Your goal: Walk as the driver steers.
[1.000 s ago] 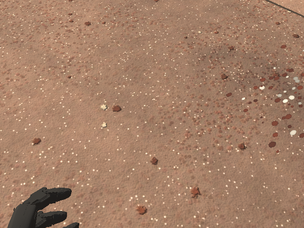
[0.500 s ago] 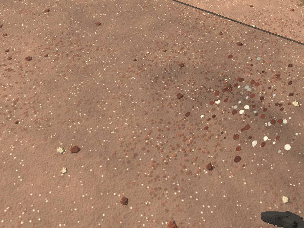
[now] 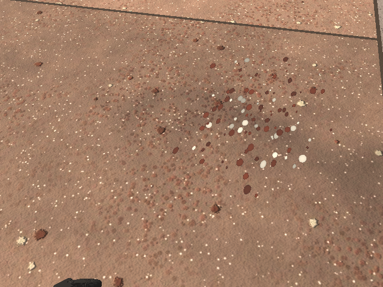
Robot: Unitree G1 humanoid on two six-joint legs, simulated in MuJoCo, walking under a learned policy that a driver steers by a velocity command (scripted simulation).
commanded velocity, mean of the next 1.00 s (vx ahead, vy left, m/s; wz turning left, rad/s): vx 0.15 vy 0.00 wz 0.29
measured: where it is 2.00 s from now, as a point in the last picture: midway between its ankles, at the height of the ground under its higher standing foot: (179, 244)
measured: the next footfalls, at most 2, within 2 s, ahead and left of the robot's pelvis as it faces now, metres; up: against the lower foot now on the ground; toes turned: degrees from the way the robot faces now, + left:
left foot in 0.28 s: +0.00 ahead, +0.14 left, +0.00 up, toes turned +21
right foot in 0.92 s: +0.28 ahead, +0.01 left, +0.00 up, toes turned +20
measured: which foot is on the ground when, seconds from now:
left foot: up 0.00-0.26, down 0.28-0.92, up 0.94-1.00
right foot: down 0.00-0.28, up 0.30-0.90, down 0.92-1.00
